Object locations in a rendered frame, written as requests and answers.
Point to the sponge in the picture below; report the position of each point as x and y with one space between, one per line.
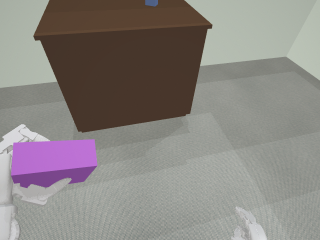
44 163

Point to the left robot forearm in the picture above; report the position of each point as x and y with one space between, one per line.
9 227

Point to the right robot hand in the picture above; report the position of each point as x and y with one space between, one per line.
254 231

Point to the left robot hand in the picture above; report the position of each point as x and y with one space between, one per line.
34 194

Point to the table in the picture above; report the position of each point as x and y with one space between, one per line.
122 62

